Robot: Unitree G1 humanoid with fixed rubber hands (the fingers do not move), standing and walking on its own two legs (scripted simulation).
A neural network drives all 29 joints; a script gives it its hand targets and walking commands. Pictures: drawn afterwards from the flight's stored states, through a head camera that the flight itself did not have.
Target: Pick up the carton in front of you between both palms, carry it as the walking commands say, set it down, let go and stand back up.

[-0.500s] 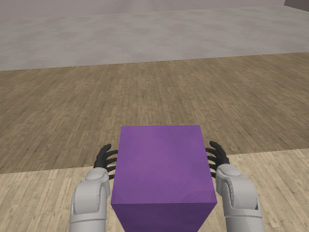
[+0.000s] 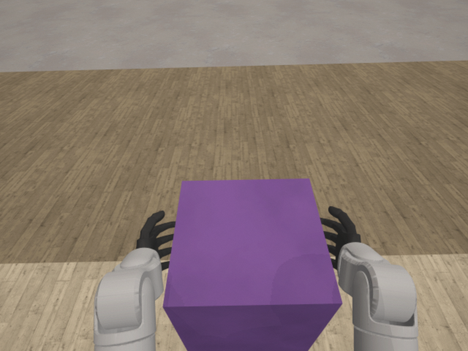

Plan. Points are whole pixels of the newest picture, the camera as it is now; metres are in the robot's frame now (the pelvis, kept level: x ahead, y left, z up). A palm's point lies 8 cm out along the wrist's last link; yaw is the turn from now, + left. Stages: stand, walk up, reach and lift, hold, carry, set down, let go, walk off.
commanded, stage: carry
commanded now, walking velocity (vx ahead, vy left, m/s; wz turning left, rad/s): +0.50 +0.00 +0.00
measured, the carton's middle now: (246, 271) +0.28 +0.00 +0.01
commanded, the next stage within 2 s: none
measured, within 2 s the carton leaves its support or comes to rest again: neither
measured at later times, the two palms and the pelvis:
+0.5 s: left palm (178, 135) +0.61 +0.15 +0.06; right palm (304, 141) +0.57 -0.14 +0.06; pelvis +0.33 +0.04 +0.01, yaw -5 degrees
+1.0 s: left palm (206, 55) +1.01 +0.11 +0.09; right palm (296, 52) +1.02 -0.19 +0.09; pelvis +0.65 -0.05 -0.01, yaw -2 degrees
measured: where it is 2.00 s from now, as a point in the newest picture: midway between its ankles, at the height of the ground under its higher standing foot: (243, 181)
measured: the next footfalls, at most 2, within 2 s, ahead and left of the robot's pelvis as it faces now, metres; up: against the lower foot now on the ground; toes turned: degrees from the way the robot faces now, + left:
left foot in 0.28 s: +0.38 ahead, +0.10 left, +0.00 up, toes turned +9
right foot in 0.78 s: +0.71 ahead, -0.10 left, +0.00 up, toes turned -12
